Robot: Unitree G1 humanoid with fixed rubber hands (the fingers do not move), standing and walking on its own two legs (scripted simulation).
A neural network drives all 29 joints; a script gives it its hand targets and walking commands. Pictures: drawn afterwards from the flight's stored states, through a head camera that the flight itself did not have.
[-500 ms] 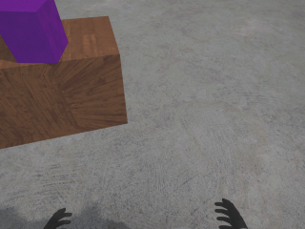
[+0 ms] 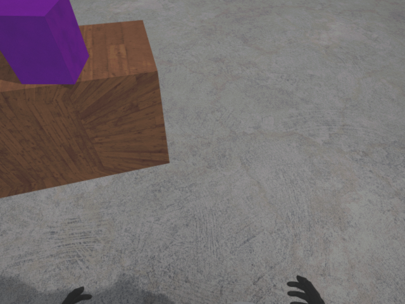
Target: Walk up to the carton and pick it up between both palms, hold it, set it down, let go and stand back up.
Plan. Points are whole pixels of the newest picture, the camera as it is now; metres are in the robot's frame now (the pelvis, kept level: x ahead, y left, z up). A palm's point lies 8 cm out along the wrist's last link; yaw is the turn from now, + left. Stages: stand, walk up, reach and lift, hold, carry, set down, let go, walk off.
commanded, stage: stand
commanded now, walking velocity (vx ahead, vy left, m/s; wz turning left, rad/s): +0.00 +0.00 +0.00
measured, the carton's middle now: (43, 39) +0.98 +0.58 +0.02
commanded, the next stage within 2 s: none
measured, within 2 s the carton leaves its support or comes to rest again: neither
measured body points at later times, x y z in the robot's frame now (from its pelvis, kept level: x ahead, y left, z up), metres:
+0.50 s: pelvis -0.01 +0.00 +0.01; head +0.01 -0.01 +0.46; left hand +0.09 +0.28 -0.12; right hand +0.09 -0.24 -0.13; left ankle -0.01 +0.12 -0.72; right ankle +0.00 -0.12 -0.72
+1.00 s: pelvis -0.04 -0.01 +0.02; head -0.01 -0.02 +0.47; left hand +0.04 +0.27 -0.12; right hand +0.04 -0.25 -0.13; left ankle -0.01 +0.12 -0.72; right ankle +0.00 -0.12 -0.72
